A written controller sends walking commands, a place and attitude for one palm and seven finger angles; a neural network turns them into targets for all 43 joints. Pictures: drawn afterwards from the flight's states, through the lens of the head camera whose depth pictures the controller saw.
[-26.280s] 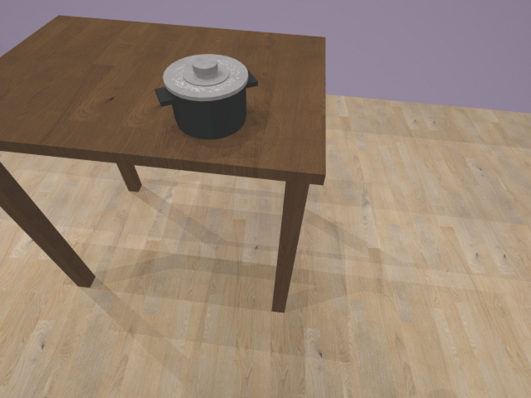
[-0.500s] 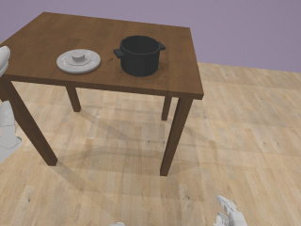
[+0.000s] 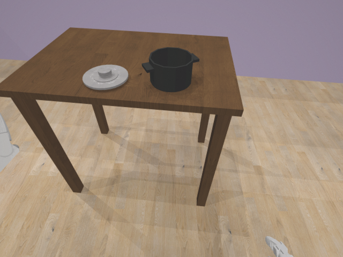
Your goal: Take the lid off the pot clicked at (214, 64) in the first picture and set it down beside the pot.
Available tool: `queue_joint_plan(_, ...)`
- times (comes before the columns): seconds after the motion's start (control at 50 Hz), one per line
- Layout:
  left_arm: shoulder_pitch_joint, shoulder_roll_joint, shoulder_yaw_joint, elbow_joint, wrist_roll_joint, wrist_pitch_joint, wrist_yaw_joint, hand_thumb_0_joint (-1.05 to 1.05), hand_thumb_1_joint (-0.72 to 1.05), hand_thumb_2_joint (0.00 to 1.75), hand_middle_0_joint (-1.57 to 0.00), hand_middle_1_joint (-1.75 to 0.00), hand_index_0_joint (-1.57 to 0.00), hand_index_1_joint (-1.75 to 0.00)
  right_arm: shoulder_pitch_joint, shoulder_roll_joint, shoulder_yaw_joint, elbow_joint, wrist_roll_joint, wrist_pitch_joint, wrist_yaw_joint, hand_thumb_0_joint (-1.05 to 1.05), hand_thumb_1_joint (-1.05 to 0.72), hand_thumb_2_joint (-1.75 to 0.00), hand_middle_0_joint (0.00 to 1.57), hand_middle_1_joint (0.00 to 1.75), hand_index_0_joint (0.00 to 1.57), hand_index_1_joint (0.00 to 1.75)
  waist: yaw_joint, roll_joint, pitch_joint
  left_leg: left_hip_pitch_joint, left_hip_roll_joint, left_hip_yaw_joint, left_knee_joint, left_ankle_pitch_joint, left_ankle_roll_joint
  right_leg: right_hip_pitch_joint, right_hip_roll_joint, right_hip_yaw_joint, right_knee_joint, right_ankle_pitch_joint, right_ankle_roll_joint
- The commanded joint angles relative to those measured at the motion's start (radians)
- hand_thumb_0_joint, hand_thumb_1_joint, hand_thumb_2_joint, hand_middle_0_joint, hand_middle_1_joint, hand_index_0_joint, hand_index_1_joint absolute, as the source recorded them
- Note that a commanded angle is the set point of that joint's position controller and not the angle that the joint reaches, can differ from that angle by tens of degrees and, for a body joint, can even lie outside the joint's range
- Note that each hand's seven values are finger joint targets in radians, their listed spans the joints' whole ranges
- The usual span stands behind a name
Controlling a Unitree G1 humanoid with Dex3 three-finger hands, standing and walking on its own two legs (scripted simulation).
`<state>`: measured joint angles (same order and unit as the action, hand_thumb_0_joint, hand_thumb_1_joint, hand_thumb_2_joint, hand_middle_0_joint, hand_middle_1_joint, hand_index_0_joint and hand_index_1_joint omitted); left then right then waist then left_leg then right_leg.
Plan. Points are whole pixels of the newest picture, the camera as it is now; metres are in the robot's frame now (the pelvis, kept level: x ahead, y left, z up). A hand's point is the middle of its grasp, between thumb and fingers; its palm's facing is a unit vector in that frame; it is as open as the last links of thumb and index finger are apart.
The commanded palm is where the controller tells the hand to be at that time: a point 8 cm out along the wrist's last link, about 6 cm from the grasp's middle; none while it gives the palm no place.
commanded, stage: stop stepping back and stand still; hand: left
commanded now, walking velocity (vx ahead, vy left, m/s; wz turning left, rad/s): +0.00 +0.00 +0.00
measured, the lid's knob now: (104, 71) +0.72 +0.30 +0.07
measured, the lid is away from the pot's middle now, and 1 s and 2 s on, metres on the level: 0.25 0.25 0.25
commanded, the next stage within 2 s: let the arm hang, fingers relaxed in 0.82 s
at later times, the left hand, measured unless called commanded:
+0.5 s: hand out of the picture +0.01 +0.22 -0.18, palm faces +0.06 -0.98 -0.19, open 6.9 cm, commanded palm none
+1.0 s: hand out of the picture +0.10 +0.18 -0.16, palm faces +0.04 -0.98 -0.22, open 7.2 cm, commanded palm none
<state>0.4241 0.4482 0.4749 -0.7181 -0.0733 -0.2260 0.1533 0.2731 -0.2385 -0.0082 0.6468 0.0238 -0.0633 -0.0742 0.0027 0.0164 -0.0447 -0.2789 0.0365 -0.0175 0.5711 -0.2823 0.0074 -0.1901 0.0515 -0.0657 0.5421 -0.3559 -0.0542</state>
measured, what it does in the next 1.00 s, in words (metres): stands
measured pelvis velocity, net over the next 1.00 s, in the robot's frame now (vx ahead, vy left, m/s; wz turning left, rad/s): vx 0.05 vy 0.00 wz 0.01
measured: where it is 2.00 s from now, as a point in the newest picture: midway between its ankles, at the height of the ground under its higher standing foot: outside the picture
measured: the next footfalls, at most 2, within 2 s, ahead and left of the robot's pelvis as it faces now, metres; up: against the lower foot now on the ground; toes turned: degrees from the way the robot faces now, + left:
none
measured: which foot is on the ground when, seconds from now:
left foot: down 0.00-1.00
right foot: down 0.00-1.00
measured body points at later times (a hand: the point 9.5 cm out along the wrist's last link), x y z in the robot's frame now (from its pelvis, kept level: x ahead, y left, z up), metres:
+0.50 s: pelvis +0.03 +0.03 +0.00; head +0.09 +0.06 +0.45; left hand +0.01 +0.27 -0.17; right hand +0.05 -0.22 -0.13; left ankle +0.01 +0.13 -0.73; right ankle -0.04 -0.10 -0.71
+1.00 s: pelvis +0.05 +0.00 +0.01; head +0.06 +0.00 +0.46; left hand +0.10 +0.23 -0.15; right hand +0.04 -0.21 -0.16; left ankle +0.01 +0.13 -0.73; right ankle -0.01 -0.11 -0.73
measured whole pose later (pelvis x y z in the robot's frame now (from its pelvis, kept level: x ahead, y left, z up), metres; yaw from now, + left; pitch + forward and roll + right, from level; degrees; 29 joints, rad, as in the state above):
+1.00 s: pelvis +0.05 +0.00 +0.01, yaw +1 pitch +0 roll +0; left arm 0.19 0.15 0.02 1.07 0.00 0.00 0.05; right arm 0.30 -0.13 -0.03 1.08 -0.01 0.02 -0.04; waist -0.03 0.02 0.03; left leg -0.18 0.02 0.02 0.50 -0.32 -0.01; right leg -0.12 0.01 0.01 0.46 -0.34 -0.01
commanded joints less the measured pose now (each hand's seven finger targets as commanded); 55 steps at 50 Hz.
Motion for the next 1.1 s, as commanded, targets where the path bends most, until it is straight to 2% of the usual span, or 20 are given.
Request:
queue_joint_plan(0.0, -0.068, 0.158, 0.091, -0.037, -0.003, -0.002, -0.001, 0.00, 0.90, 0.90, -0.20, -0.30, -0.20, -0.30, -0.142, -0.096, -0.037, -0.189, 0.019, -0.058, -0.006, 0.00, -0.90, -0.90, 0.20, 0.30, 0.20, 0.30, -0.027, -0.002, 0.025, 0.033, 0.057, -0.066, -0.076, 0.117, 0.060, -0.030, -0.120, 0.147, -0.148, 0.244, 0.038)
queue_joint_plan(0.04, -0.021, 0.161, 0.097, -0.065, -0.002, -0.009, -0.008, 0.00, 0.90, 0.90, -0.20, -0.30, -0.20, -0.30, -0.141, -0.097, -0.039, -0.198, 0.011, -0.050, 0.005, 0.00, -0.90, -0.90, 0.20, 0.30, 0.20, 0.30, -0.023, -0.077, -0.003, 0.017, 0.044, -0.037, -0.051, 0.244, 0.050, 0.051, -0.146, 0.153, -0.143, 0.407, 0.026)
queue_joint_plan(0.06, -0.009, -0.070, -0.350, 0.784, 0.091, 0.140, -0.126, 0.00, 0.90, 0.90, -0.20, -0.30, -0.20, -0.30, -0.129, -0.254, -0.096, 0.030, 0.021, -0.106, 0.066, 0.00, -0.90, -0.90, 0.20, 0.30, 0.20, 0.30, -0.068, -0.080, 0.000, -0.007, 0.082, -0.058, 0.108, 0.513, 0.024, -0.073, -0.213, 0.052, 0.095, 0.634, 0.019)
queue_joint_plan(0.1, -0.013, -0.164, -0.361, 0.831, 0.110, 0.223, -0.152, 0.00, 0.90, 0.90, -0.20, -0.30, -0.20, -0.30, -0.064, -0.169, -0.085, 0.047, -0.013, -0.042, 0.074, 0.00, -0.90, -0.90, 0.20, 0.30, 0.20, 0.30, -0.029, -0.074, -0.093, 0.012, 0.112, -0.119, 0.048, 0.559, 0.055, -0.094, -0.140, 0.030, 0.126, 0.406, 0.038)
queue_joint_plan(0.14, -0.064, -0.148, -0.362, 0.955, 0.109, 0.222, -0.156, 0.00, 0.90, 0.90, -0.20, -0.30, -0.20, -0.30, -0.069, -0.166, -0.064, 0.037, -0.031, -0.002, 0.072, 0.00, -0.90, -0.90, 0.20, 0.30, 0.20, 0.30, -0.004, -0.102, -0.068, -0.070, 0.147, -0.227, -0.013, 0.429, 0.114, -0.092, -0.088, 0.034, 0.151, 0.175, 0.041)
queue_joint_plan(0.16, -0.082, -0.136, -0.368, 1.009, 0.109, 0.222, -0.154, 0.00, 0.90, 0.90, -0.20, -0.30, -0.20, -0.30, -0.076, -0.171, -0.061, 0.029, -0.041, 0.007, 0.068, 0.00, -0.90, -0.90, 0.20, 0.30, 0.20, 0.30, 0.008, -0.142, -0.061, -0.088, 0.134, -0.218, -0.004, 0.414, 0.114, -0.057, -0.093, 0.054, 0.114, 0.210, 0.038)
queue_joint_plan(0.2, -0.140, -0.078, -0.371, 1.132, 0.108, 0.229, -0.142, 0.00, 0.90, 0.90, -0.20, -0.30, -0.20, -0.30, -0.075, -0.132, -0.057, 0.037, -0.046, 0.025, 0.062, 0.00, -0.90, -0.90, 0.20, 0.30, 0.20, 0.30, 0.005, -0.213, -0.051, -0.153, 0.020, -0.060, 0.099, 0.378, 0.046, 0.084, -0.203, 0.145, 0.019, 0.536, -0.010)
queue_joint_plan(0.24, -0.153, -0.059, -0.383, 1.259, 0.097, 0.232, -0.125, 0.00, 0.90, 0.90, -0.20, -0.30, -0.20, -0.30, -0.094, -0.097, -0.057, 0.054, -0.045, 0.047, 0.053, 0.00, -0.90, -0.90, 0.20, 0.30, 0.20, 0.30, 0.014, -0.255, -0.042, -0.182, -0.037, 0.034, 0.227, 0.023, 0.005, 0.187, -0.305, 0.235, -0.045, 0.878, -0.089)
queue_joint_plan(0.26, -0.169, -0.055, -0.392, 1.325, 0.097, 0.230, -0.121, 0.00, 0.90, 0.90, -0.20, -0.30, -0.20, -0.30, -0.097, -0.085, -0.057, 0.074, -0.045, 0.056, 0.050, 0.00, -0.90, -0.90, 0.20, 0.30, 0.20, 0.30, 0.005, -0.192, -0.021, -0.184, -0.037, 0.039, 0.244, -0.117, 0.002, 0.192, -0.325, 0.242, -0.060, 0.918, -0.112)
queue_joint_plan(0.3, -0.214, -0.045, -0.403, 1.420, 0.095, 0.230, -0.114, 0.00, 0.90, 0.90, -0.20, -0.30, -0.20, -0.30, -0.062, -0.068, -0.051, 0.116, -0.042, 0.067, 0.051, 0.00, -0.90, -0.90, 0.20, 0.30, 0.20, 0.30, -0.028, -0.049, 0.036, -0.093, -0.001, 0.034, 0.134, -0.035, 0.006, 0.100, -0.299, 0.204, -0.070, 0.791, -0.106)
queue_joint_plan(0.32, -0.241, -0.057, -0.408, 1.461, 0.088, 0.229, -0.113, 0.00, 0.90, 0.90, -0.20, -0.30, -0.20, -0.30, 0.002, -0.061, -0.048, 0.152, -0.043, 0.067, 0.051, 0.00, -0.90, -0.90, 0.20, 0.30, 0.20, 0.30, -0.062, 0.036, 0.030, 0.026, 0.031, 0.005, 0.001, 0.226, 0.019, 0.031, -0.247, 0.148, -0.021, 0.660, -0.063)
queue_joint_plan(0.38, -0.132, -0.169, -0.417, 1.559, 0.068, 0.231, -0.122, 0.00, 0.90, 0.90, -0.20, -0.30, -0.20, -0.30, 0.086, -0.091, -0.049, 0.219, -0.045, 0.060, 0.023, 0.00, -0.90, -0.90, 0.20, 0.30, 0.20, 0.30, -0.037, 0.392, -0.043, 0.250, 0.201, -0.232, -0.113, 0.797, 0.163, -0.121, -0.066, 0.025, 0.125, 0.015, 0.045)
queue_joint_plan(0.44, -0.169, -0.169, -0.435, 1.630, 0.065, 0.236, -0.130, 0.00, 0.90, 0.90, -0.20, -0.30, -0.20, -0.30, 0.118, -0.080, -0.041, 0.264, -0.043, 0.068, 0.011, 0.00, -0.90, -0.90, 0.20, 0.30, 0.20, 0.30, -0.043, 0.254, -0.025, 0.231, 0.222, -0.233, -0.165, 0.695, 0.193, -0.154, -0.051, 0.089, 0.213, -0.191, 0.039)
queue_joint_plan(0.5, -0.153, -0.192, -0.452, 1.684, 0.070, 0.235, -0.139, 0.00, 0.90, 0.90, -0.20, -0.30, -0.20, -0.30, 0.116, -0.068, -0.041, 0.296, -0.033, 0.069, 0.012, 0.00, -0.90, -0.90, 0.20, 0.30, 0.20, 0.30, -0.024, 0.105, -0.017, 0.185, 0.185, -0.154, -0.155, 0.585, 0.146, -0.057, -0.054, 0.059, 0.030, -0.041, 0.049)
queue_joint_plan(0.54, -0.109, -0.183, -0.457, 1.729, 0.073, 0.231, -0.132, 0.00, 0.90, 0.90, -0.20, -0.30, -0.20, -0.30, 0.103, -0.045, -0.036, 0.318, -0.023, 0.068, 0.017, 0.00, -0.90, -0.90, 0.20, 0.30, 0.20, 0.30, -0.006, 0.025, -0.002, 0.098, 0.108, -0.085, -0.131, 0.357, 0.077, 0.063, -0.085, 0.096, -0.140, 0.178, 0.039)
queue_joint_plan(0.58, -0.114, -0.159, -0.461, 1.750, 0.072, 0.231, -0.124, 0.00, 0.90, 0.90, -0.20, -0.30, -0.20, -0.30, 0.120, -0.017, -0.033, 0.337, -0.024, 0.069, 0.031, 0.00, -0.90, -0.90, 0.20, 0.30, 0.20, 0.30, -0.020, 0.015, 0.061, 0.051, 0.064, -0.055, -0.171, 0.114, 0.049, 0.033, -0.138, 0.122, -0.165, 0.180, 0.016)
queue_joint_plan(0.6, -0.117, -0.158, -0.459, 1.757, 0.075, 0.233, -0.124, 0.00, 0.90, 0.90, -0.20, -0.30, -0.20, -0.30, 0.119, -0.005, -0.035, 0.348, -0.025, 0.069, 0.035, 0.00, -0.90, -0.90, 0.20, 0.30, 0.20, 0.30, -0.019, 0.054, 0.089, 0.054, 0.060, -0.064, -0.178, 0.145, 0.054, 0.010, -0.129, 0.112, -0.148, 0.196, 0.015)
queue_joint_plan(0.64, -0.106, -0.175, -0.460, 1.777, 0.075, 0.226, -0.116, 0.00, 0.90, 0.90, -0.20, -0.30, -0.20, -0.30, 0.129, -0.005, -0.039, 0.367, -0.026, 0.072, 0.030, 0.00, -0.90, -0.90, 0.20, 0.30, 0.20, 0.30, -0.019, -0.079, 0.058, 0.096, 0.063, -0.036, -0.125, 0.250, 0.049, 0.037, -0.125, 0.108, -0.138, 0.330, 0.017)
queue_joint_plan(0.92, -0.148, -0.202, -0.435, 1.769, 0.077, 0.225, -0.104, 0.00, 0.90, 0.90, -0.20, -0.30, -0.20, -0.30, 0.115, 0.034, -0.044, 0.421, -0.031, 0.069, 0.025, 0.00, -0.90, -0.90, 0.20, 0.30, 0.20, 0.30, -0.019, 0.011, 0.119, 0.104, 0.064, -0.011, -0.141, 0.278, 0.036, 0.019, -0.124, 0.118, -0.143, 0.357, 0.015)
queue_joint_plan(1.08, -0.150, -0.192, -0.430, 1.759, 0.075, 0.217, -0.105, 0.00, 0.90, 0.90, -0.20, -0.30, -0.20, -0.30, 0.102, 0.020, -0.048, 0.408, -0.030, 0.068, 0.023, 0.00, -0.90, -0.90, 0.20, 0.30, 0.20, 0.30, -0.021, -0.017, 0.070, 0.130, 0.061, 0.005, -0.122, 0.306, 0.026, 0.060, -0.134, 0.135, -0.155, 0.459, 0.015)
